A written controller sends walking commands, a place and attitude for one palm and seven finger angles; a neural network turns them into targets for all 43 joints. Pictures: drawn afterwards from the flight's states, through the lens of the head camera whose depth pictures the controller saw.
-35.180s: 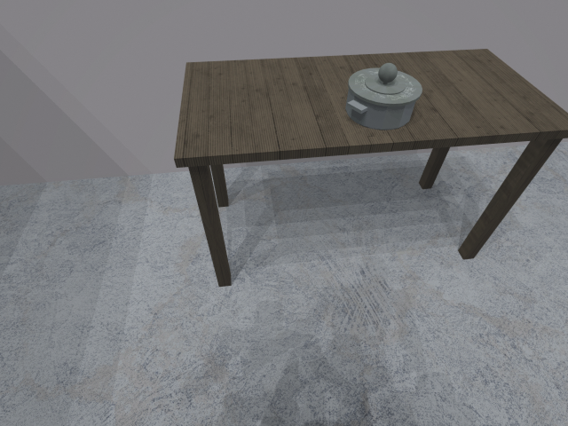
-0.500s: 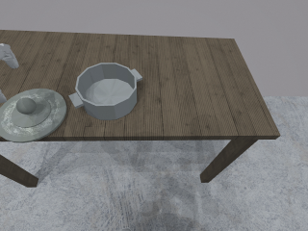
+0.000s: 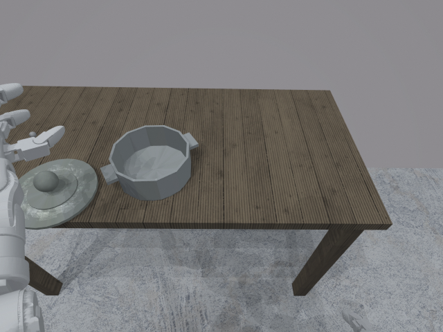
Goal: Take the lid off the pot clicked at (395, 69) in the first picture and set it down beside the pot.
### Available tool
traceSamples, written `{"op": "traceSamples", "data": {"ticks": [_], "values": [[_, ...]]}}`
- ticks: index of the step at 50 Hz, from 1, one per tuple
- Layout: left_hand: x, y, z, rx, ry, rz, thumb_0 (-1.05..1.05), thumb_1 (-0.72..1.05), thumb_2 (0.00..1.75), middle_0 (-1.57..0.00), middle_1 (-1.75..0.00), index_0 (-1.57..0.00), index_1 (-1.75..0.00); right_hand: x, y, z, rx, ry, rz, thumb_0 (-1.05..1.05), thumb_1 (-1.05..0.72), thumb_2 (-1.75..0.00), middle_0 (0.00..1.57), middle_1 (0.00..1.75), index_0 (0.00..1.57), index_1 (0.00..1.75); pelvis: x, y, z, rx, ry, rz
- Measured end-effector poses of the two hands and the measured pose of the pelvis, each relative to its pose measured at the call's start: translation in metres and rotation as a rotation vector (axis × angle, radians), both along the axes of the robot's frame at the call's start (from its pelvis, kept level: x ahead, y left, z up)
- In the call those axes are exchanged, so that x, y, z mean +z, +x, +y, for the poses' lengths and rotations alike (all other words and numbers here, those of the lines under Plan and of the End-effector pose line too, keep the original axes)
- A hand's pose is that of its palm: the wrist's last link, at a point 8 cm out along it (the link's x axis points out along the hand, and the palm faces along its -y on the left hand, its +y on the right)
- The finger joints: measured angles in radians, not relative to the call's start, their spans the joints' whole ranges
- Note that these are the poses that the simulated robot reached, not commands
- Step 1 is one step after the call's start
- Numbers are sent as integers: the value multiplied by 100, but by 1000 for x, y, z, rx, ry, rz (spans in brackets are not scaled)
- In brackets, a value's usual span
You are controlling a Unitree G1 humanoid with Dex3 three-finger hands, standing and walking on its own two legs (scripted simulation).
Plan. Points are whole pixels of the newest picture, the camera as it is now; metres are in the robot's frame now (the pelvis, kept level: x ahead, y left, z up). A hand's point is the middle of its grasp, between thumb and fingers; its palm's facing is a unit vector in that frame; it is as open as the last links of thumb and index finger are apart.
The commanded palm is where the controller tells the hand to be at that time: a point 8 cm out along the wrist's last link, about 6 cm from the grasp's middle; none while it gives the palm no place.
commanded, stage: draw the hand back to the body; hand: left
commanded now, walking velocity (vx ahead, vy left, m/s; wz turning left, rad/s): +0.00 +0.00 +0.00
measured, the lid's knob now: (46, 181) +0.44 +0.43 -0.03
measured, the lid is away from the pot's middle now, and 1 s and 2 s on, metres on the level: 0.25 0.25 0.25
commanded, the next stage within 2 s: step back with the hand held close in 1.36 s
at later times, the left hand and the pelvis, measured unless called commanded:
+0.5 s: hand (28, 188) +0.28 +0.29 +0.16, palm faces +0.56 -0.79 -0.26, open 8.0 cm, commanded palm +0.22 +0.31 +0.18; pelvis -0.01 -0.04 +0.00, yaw +1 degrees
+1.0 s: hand (23, 247) +0.20 +0.25 +0.16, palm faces +0.45 -0.84 -0.30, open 7.4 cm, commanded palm +0.13 +0.28 +0.17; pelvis -0.02 -0.01 +0.00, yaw +1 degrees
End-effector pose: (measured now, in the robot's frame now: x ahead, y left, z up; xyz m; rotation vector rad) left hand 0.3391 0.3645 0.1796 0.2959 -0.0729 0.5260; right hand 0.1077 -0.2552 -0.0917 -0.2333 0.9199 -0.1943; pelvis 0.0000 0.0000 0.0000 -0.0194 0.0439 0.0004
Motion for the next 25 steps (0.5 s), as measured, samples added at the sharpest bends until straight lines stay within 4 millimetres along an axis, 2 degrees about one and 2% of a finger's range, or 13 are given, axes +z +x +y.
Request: {"op": "traceSamples", "data": {"ticks": [5, 10, 19, 25], "values": [[-2, -21, -7, 34, -3, 5, 0, 31, 60, -27, -77, -27, -77, -4, 10, -15, 13, 5, 3, 1, -90, -90, 21, 30, 20, 30, 1, 3, -13, 6, 8, -14], [0, -46, -21, 44, 18, -24, 0, 41, 65, -26, -69, -26, -69, -2, 25, -22, 38, 16, -39, 1, -90, -90, 20, 30, 20, 30, 2, 3, -23, 14, 12, -32], [-8, -84, -35, 66, 14, -24, 1, 59, 75, -24, -55, -24, -54, 5, 50, -17, 85, 43, -135, 1, -90, -90, 20, 30, 20, 30, 2, -4, -35, 25, 18, -65], [-7, -105, -44, 49, 34, -47, 1, 72, 81, -23, -45, -22, -44, 11, 59, -8, 108, 62, -189, 1, -90, -90, 20, 30, 20, 30, 2, -9, -36, 24, 20, -85]]}}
